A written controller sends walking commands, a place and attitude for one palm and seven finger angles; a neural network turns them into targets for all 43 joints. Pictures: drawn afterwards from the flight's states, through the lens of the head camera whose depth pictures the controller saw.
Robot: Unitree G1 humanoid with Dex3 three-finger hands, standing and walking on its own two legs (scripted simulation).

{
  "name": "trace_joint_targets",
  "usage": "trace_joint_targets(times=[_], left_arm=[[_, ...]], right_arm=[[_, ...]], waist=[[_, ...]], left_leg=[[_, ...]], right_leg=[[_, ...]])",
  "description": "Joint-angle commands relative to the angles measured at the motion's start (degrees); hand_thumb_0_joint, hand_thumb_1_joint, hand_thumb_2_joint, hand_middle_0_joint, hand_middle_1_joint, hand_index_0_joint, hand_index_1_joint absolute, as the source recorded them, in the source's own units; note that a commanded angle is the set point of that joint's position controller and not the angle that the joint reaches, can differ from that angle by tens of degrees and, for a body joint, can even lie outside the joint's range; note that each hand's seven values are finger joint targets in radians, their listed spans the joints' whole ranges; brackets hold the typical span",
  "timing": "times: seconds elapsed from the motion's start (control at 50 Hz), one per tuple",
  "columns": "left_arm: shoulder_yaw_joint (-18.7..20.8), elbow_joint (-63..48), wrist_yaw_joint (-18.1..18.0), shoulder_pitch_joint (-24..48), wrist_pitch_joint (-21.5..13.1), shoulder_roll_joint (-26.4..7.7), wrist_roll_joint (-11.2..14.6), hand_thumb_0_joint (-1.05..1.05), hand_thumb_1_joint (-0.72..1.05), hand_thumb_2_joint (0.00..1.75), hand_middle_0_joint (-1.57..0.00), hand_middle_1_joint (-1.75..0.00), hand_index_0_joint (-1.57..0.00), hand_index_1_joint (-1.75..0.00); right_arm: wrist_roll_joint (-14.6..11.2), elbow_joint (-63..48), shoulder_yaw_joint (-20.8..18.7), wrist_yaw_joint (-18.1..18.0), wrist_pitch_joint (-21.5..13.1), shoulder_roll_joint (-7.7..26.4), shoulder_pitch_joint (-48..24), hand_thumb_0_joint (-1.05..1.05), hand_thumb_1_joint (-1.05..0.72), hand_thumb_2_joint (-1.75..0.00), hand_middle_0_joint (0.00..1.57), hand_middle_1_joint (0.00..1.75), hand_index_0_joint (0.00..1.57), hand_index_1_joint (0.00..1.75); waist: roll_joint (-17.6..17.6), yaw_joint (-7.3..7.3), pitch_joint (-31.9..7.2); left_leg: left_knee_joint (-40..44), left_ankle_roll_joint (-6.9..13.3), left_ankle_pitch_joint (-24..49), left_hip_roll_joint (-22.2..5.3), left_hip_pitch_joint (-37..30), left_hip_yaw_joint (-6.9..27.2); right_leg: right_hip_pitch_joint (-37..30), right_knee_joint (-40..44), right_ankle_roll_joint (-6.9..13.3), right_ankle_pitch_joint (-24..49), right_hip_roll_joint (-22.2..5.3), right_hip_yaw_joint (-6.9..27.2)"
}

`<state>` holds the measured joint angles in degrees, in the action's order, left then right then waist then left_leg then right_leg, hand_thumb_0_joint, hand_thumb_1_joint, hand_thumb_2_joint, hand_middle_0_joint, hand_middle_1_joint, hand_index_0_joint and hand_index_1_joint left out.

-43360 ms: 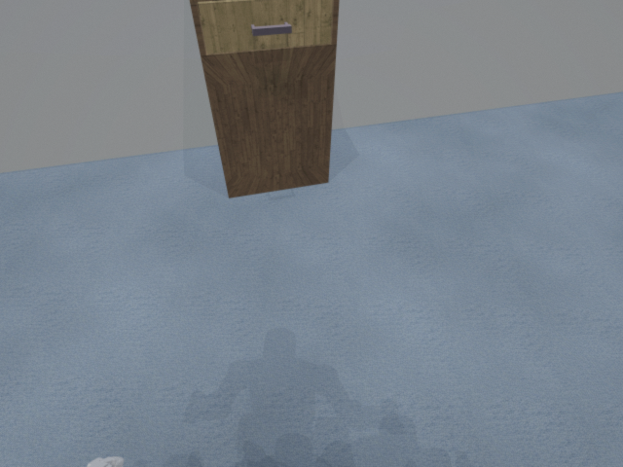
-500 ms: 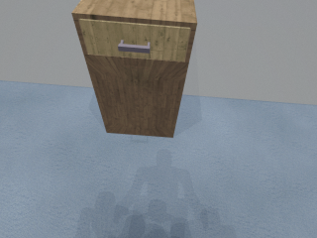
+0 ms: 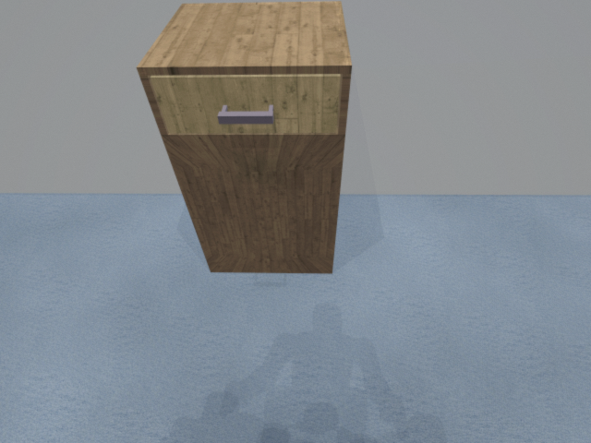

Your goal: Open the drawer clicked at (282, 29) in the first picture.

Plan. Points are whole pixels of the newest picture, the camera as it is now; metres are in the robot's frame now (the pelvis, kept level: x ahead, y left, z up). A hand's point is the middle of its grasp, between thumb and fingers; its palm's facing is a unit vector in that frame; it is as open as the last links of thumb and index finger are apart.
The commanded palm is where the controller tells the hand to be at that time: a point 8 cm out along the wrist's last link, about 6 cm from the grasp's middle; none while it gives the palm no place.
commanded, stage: let the arm hang, fingers relaxed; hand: left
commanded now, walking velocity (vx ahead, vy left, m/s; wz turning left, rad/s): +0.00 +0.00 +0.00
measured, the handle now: (247, 113) +0.85 +0.17 -0.01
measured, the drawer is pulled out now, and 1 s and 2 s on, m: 0.00 0.00 0.00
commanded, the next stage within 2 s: look to check the result in 0.20 s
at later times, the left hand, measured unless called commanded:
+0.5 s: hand out of the picture +0.10 +0.23 -0.15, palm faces -0.02 -0.93 -0.36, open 7.4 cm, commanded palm none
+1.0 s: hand out of the picture +0.12 +0.22 -0.15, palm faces -0.02 -0.94 -0.34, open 7.4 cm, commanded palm none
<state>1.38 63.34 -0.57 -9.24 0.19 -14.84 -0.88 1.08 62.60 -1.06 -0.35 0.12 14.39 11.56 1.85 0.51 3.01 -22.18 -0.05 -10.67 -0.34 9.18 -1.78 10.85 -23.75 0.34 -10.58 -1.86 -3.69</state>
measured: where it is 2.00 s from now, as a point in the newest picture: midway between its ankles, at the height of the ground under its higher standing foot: (318, 441)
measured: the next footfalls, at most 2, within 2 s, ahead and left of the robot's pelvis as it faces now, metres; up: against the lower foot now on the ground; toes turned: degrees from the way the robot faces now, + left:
right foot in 1.44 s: +0.20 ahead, -0.13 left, +0.00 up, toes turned -5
left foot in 1.72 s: +0.35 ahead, +0.01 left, +0.00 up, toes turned -4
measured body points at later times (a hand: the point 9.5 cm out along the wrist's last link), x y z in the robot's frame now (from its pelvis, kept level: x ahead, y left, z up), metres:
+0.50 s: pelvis +0.02 -0.02 +0.00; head +0.04 -0.03 +0.45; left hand +0.10 +0.28 -0.12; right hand +0.08 -0.31 -0.14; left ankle +0.02 +0.12 -0.74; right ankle +0.03 -0.11 -0.74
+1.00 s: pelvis +0.04 -0.02 +0.00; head +0.05 -0.03 +0.45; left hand +0.12 +0.27 -0.13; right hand +0.10 -0.31 -0.14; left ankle +0.02 +0.12 -0.74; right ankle +0.03 -0.11 -0.74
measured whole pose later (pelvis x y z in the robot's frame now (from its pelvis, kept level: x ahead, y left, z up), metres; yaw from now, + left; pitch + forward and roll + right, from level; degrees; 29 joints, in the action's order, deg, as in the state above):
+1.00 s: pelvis +0.04 -0.02 +0.00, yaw +0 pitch -2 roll +0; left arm 0.7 64.1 -1.0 -6.1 -0.4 -17.3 -0.4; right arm 1.1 63.2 -0.4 -0.5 0.5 18.3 7.6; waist 1.4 0.8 3.0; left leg -17.9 -2.1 -11.6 -2.4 4.7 -1.4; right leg 6.3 -19.4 1.7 -11.6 0.4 -4.2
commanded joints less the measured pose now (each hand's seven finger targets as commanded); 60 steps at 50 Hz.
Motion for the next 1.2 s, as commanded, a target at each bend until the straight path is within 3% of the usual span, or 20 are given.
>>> trace_joint_targets(times=[0.0,0.22,0.5,0.76,0.88,0.92,0.94,0.98,1.02,1.08,1.12,1.14,1.16,1.18], left_arm=[[2.10,-2.93,-0.32,1.08,-1.20,-11.50,-0.02,0.00,0.90,0.90,-0.20,-0.30,-0.20,-0.30],[2.14,-3.29,-0.25,3.93,-1.91,-13.80,0.20,0.00,0.90,0.90,-0.20,-0.30,-0.20,-0.30],[1.77,-2.60,-0.40,5.56,-2.16,-15.30,0.38,0.00,0.90,0.90,-0.20,-0.30,-0.20,-0.30],[1.86,-2.78,-0.55,5.66,-2.34,-15.56,0.35,0.00,0.90,0.90,-0.20,-0.30,-0.20,-0.30],[1.79,-2.81,-0.55,5.61,-2.30,-15.52,0.38,0.00,0.90,0.90,-0.20,-0.30,-0.20,-0.30],[0.71,-1.66,-0.76,2.71,-1.77,-10.40,0.52,0.00,0.90,0.90,-0.20,-0.30,-0.20,-0.30],[0.27,-0.96,-0.79,1.69,-1.30,-8.44,0.50,0.00,0.90,0.90,-0.20,-0.30,-0.20,-0.30],[0.47,-0.55,-0.42,0.16,-0.65,-8.49,0.25,0.00,0.90,0.90,-0.20,-0.30,-0.20,-0.30],[1.17,-0.47,-0.01,-1.72,-0.40,-9.34,0.06,0.00,0.90,0.90,-0.20,-0.30,-0.20,-0.30],[2.09,-0.90,0.35,-2.87,-0.40,-8.83,0.12,0.00,0.90,0.90,-0.20,-0.30,-0.20,-0.30],[2.44,-1.13,0.43,-4.26,-0.68,-7.88,0.18,0.00,0.90,0.90,-0.20,-0.30,-0.20,-0.30],[2.60,-1.20,0.50,-3.96,-0.85,-7.19,0.21,0.00,0.90,0.90,-0.20,-0.30,-0.20,-0.30],[2.66,-1.51,0.58,-4.02,-1.04,-5.95,0.26,0.00,0.90,0.90,-0.20,-0.30,-0.20,-0.30],[2.60,-1.79,0.65,-3.90,-1.26,-4.35,0.24,0.00,0.90,0.90,-0.20,-0.30,-0.20,-0.30]], right_arm=[[0.19,-2.51,-1.61,-0.43,-0.77,10.23,0.32,0.00,-0.90,-0.90,0.20,0.30,0.20,0.30],[-0.06,-3.11,-1.58,-0.42,-1.09,13.30,-2.70,0.00,-0.90,-0.90,0.20,0.30,0.20,0.30],[-0.14,-2.77,-1.30,-0.38,-0.68,14.99,-4.55,0.00,-0.90,-0.90,0.20,0.30,0.20,0.30],[-0.18,-3.00,-1.31,-0.44,-0.81,15.11,-5.22,0.00,-0.90,-0.90,0.20,0.30,0.20,0.30],[-0.15,-2.88,-1.24,-0.47,-0.78,15.03,-5.26,0.00,-0.90,-0.90,0.20,0.30,0.20,0.30],[0.04,-1.76,0.05,-0.32,-0.25,9.38,-2.84,0.00,-0.90,-0.90,0.20,0.30,0.20,0.30],[0.24,-1.03,0.59,-0.22,0.15,6.96,-1.14,0.00,-0.90,-0.90,0.20,0.30,0.20,0.30],[0.63,-0.50,0.50,0.03,0.53,6.46,0.00,0.00,-0.90,-0.90,0.20,0.30,0.20,0.30],[0.77,-0.76,0.24,0.20,0.55,5.76,0.94,0.00,-0.90,-0.90,0.20,0.30,0.20,0.30],[0.91,-0.61,0.05,0.06,0.03,3.98,3.03,0.00,-0.90,-0.90,0.20,0.30,0.20,0.30],[0.74,-0.46,-0.27,-0.12,-0.41,3.12,4.91,0.00,-0.90,-0.90,0.20,0.30,0.20,0.30],[0.77,0.03,-0.33,-0.24,-0.78,2.71,6.86,0.00,-0.90,-0.90,0.20,0.30,0.20,0.30],[0.77,0.61,-0.52,-0.42,-1.18,2.74,8.85,0.00,-0.90,-0.90,0.20,0.30,0.20,0.30],[0.85,1.72,-0.85,-0.70,-1.62,3.59,11.62,0.00,-0.90,-0.90,0.20,0.30,0.20,0.30]], waist=[[-1.81,-0.40,0.84],[-0.29,-0.26,-3.99],[-2.21,0.15,-4.24],[-1.45,0.10,-5.73],[-1.52,0.00,-4.60],[-1.86,0.01,-6.40],[-2.29,0.10,-5.11],[-2.83,-0.35,-0.26],[-4.61,-0.66,2.28],[-6.12,-0.44,5.34],[-4.89,-0.15,5.48],[-3.31,0.66,5.22],[-0.20,1.03,4.64],[4.72,1.88,3.49]], left_leg=[[6.15,1.77,-1.85,-5.72,2.78,6.09],[5.62,1.15,6.07,-6.60,-1.27,5.60],[6.39,0.68,8.11,-7.02,-3.83,4.84],[6.43,0.68,10.73,-7.32,-5.47,4.48],[6.80,0.58,10.52,-7.35,-5.13,4.39],[5.75,-0.13,7.78,-6.88,-5.75,3.56],[5.46,-0.40,4.18,-6.52,-4.69,2.93],[4.03,-0.21,-4.50,-5.10,-0.87,2.14],[1.48,-0.05,-9.99,-3.78,2.12,0.95],[-1.57,0.29,-10.62,-3.10,5.24,-0.15],[-3.26,0.64,-9.56,-3.28,4.87,-0.30],[-2.34,0.92,-7.93,-3.98,4.08,0.38],[-0.95,1.58,-4.48,-5.29,1.88,2.34],[0.80,3.05,0.59,-8.31,-1.99,6.90]], right_leg=[[0.32,7.18,2.15,-5.59,-5.10,7.17],[-3.84,6.96,2.35,4.40,-5.57,6.98],[-5.38,8.14,2.19,9.39,-5.87,6.82],[-6.87,7.74,2.20,13.31,-5.93,6.75],[-6.79,8.06,2.23,13.13,-5.90,6.63],[-7.11,8.17,1.44,8.94,-5.77,6.57],[-6.54,8.16,1.23,3.77,-5.79,6.13],[-3.52,8.96,1.83,-9.55,-5.58,7.32],[-1.52,10.04,2.90,-17.90,-6.20,9.09],[-0.12,9.58,4.54,-21.54,-7.08,10.12],[0.41,7.73,5.16,-19.74,-6.96,9.47],[0.56,5.03,5.04,-17.39,-6.33,7.96],[1.45,0.89,4.42,-12.70,-4.98,5.59],[4.10,-6.32,3.43,-6.86,-2.63,2.21]])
